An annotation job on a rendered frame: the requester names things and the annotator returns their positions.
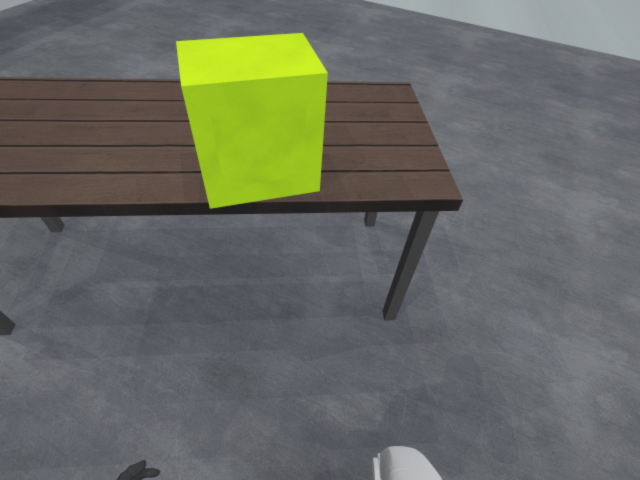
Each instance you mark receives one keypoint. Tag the carton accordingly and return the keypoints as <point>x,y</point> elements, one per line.
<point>256,107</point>

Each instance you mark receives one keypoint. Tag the table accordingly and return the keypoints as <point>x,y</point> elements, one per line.
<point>74,147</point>

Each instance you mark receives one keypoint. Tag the robot left hand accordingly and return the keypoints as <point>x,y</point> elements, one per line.
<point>138,472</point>

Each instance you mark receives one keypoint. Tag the right robot thigh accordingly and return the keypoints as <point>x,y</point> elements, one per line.
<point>402,463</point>

